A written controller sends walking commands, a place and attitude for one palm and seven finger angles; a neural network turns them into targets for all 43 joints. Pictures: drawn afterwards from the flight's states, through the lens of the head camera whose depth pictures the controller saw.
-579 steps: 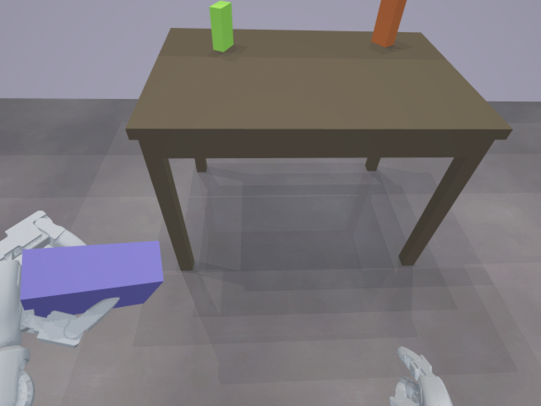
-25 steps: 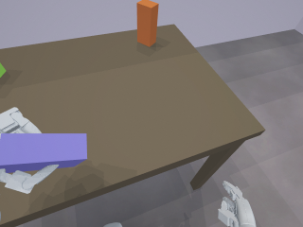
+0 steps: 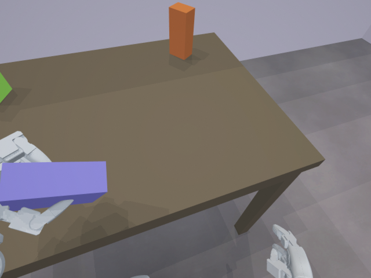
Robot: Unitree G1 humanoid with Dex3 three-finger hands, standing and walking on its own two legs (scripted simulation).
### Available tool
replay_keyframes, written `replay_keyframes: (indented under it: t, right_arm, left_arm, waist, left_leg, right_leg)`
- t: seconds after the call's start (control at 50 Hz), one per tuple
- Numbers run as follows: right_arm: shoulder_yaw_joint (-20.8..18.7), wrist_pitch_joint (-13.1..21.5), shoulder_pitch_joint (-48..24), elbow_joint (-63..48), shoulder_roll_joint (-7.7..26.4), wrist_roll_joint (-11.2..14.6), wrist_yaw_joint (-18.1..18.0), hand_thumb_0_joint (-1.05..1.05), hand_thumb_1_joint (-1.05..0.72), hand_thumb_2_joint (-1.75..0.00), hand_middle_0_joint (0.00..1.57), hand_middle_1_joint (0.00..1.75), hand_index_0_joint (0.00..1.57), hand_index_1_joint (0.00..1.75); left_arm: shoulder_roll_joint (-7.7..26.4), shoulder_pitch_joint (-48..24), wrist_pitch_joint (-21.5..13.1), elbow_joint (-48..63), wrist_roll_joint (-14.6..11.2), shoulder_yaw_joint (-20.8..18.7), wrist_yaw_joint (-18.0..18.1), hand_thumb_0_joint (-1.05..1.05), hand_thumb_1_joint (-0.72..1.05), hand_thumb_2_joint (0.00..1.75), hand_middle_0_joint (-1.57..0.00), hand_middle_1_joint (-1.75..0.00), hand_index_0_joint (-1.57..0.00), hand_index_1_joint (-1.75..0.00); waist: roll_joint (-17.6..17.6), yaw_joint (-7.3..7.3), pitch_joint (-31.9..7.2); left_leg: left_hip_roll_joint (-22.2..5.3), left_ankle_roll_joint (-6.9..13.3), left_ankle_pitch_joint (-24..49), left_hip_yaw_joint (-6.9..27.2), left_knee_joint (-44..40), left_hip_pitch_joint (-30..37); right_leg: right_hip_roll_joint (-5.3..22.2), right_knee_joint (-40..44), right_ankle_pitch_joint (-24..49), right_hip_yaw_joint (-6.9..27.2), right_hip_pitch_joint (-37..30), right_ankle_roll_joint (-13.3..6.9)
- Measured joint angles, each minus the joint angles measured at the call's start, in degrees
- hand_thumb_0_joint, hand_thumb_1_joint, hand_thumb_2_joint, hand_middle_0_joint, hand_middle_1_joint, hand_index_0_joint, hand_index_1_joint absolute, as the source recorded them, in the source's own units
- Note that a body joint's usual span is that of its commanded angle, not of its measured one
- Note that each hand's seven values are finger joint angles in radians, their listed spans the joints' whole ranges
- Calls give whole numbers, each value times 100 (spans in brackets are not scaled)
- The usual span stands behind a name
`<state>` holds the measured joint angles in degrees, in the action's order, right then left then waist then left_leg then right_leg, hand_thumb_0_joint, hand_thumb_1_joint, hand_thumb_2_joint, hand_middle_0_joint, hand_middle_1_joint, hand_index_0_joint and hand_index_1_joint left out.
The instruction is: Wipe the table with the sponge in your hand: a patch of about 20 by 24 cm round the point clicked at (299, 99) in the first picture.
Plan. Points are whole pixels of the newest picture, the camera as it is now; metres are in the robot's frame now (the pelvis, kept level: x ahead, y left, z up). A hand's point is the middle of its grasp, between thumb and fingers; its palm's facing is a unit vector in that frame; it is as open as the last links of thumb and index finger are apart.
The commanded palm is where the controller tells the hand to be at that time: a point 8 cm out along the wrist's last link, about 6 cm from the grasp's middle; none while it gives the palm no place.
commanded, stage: shuffle to correct the standing spot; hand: left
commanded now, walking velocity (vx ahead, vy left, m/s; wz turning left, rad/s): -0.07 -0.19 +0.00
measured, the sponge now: (71, 185) +0.23 +0.20 +0.14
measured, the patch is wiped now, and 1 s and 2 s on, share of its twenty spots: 0.00 0.00 0.00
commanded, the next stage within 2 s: none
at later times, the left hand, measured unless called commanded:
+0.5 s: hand (47, 180) +0.22 +0.22 +0.17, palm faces +0.31 -0.85 -0.43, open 8.9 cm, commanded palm +0.17 +0.27 +0.18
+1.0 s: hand (35, 190) +0.21 +0.24 +0.16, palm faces +0.30 -0.85 -0.44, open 8.9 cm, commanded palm +0.16 +0.28 +0.18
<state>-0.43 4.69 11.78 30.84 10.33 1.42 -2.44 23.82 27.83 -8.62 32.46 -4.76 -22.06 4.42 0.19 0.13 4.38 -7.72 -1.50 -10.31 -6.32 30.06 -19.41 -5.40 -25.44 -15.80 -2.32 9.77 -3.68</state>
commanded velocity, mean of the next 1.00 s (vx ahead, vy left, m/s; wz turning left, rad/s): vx -0.10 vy -0.18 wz -0.03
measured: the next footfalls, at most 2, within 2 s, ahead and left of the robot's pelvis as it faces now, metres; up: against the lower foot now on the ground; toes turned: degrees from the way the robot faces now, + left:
none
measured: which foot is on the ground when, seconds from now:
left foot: down 0.00-1.00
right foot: down 0.00-1.00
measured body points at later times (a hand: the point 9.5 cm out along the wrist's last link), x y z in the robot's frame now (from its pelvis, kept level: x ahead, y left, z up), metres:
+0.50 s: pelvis +0.01 -0.01 +0.00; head +0.04 -0.01 +0.45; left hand +0.20 +0.27 +0.19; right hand +0.19 -0.24 -0.08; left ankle +0.06 +0.14 -0.74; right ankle -0.02 -0.08 -0.74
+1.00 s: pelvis +0.00 +0.00 +0.00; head +0.03 +0.01 +0.44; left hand +0.19 +0.28 +0.19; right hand +0.17 -0.23 -0.08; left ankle +0.06 +0.14 -0.74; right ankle -0.02 -0.08 -0.74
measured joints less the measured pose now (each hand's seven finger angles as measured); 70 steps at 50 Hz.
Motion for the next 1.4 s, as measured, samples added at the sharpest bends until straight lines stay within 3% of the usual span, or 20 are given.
replay_keyframes:
  t: [0.62, 1.0, 1.26, 1.4]
  right_arm:
    - [-34, -143, -82, -46, 66, 54, 7, 1, -90, -90, 20, 30, 20, 30]
    - [22, -100, -51, -78, 22, 15, -3, 1, -90, -90, 20, 30, 20, 30]
    - [33, -114, 14, -43, 3, 15, 24, 1, -90, -90, 20, 30, 20, 30]
    - [-21, -132, 23, 22, 65, 11, -21, 1, -90, -90, 20, 30, 20, 30]
  left_arm:
    - [10, 109, 71, -8, -69, 16, 10, 0, -42, 107, -85, -143, -85, -143]
    - [-12, 147, 38, 94, -62, -15, 25, 0, -42, 107, -85, -143, -85, -143]
    - [29, 176, 68, 61, -78, -8, 11, 0, -42, 107, -85, -144, -85, -143]
    - [34, 175, 92, 34, -76, -6, 22, 0, -42, 107, -85, -144, -85, -143]
  waist:
    - [65, 30, -30]
    - [57, -76, 9]
    - [67, 57, -53]
    - [23, 30, -79]
  left_leg:
    - [-62, -92, -103, 71, 125, -2]
    - [-54, -2, -68, -11, 197, -162]
    - [-54, -8, -116, 23, 231, -170]
    - [-30, -12, -156, 14, 209, -103]
  right_leg:
    - [-65, -113, -131, -50, -20, -90]
    - [-32, -217, -59, 23, 188, -4]
    - [-39, -172, -80, -3, 146, -26]
    - [-17, -151, -124, 4, 79, -9]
